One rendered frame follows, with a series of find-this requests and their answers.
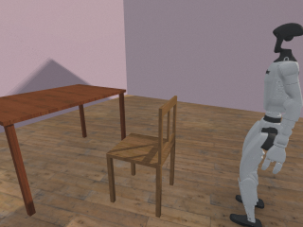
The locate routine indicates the left robot hand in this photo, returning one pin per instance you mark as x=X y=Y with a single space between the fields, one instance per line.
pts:
x=274 y=154

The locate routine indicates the robot right foot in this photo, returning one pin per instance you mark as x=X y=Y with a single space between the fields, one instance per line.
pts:
x=260 y=203

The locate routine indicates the left robot upper arm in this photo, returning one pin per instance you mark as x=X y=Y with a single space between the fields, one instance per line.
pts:
x=288 y=72

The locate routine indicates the left robot forearm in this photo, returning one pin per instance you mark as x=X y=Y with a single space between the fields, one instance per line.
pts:
x=293 y=110

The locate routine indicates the robot left shin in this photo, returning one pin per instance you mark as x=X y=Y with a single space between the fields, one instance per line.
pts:
x=248 y=197

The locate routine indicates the chair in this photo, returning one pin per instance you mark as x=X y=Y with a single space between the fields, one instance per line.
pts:
x=149 y=151

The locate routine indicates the table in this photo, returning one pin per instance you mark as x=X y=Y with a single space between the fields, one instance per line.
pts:
x=25 y=106

